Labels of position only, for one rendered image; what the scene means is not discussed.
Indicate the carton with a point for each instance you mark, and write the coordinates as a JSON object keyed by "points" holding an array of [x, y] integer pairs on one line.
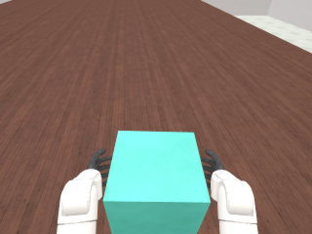
{"points": [[156, 184]]}

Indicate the robot right hand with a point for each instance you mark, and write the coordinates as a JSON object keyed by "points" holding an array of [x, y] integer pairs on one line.
{"points": [[215, 163]]}

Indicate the robot left hand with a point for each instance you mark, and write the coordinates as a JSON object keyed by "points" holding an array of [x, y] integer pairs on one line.
{"points": [[95, 162]]}

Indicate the left robot forearm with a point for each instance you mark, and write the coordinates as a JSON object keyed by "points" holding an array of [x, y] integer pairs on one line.
{"points": [[78, 204]]}

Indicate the right robot forearm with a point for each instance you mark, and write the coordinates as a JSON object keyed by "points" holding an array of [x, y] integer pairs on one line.
{"points": [[235, 204]]}

